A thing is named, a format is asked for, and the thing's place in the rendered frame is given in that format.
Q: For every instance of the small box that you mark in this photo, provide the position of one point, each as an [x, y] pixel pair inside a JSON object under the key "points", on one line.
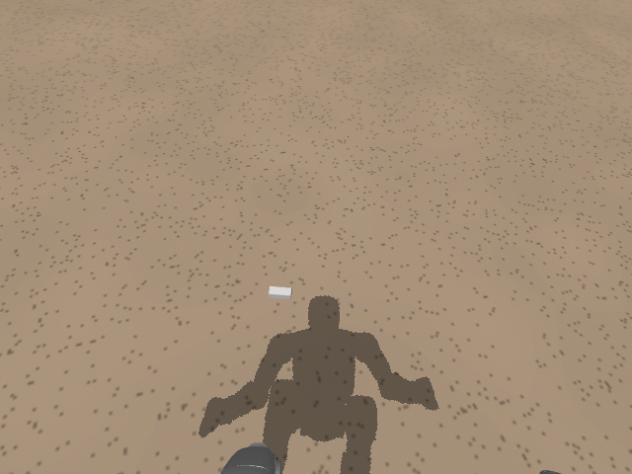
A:
{"points": [[280, 292]]}

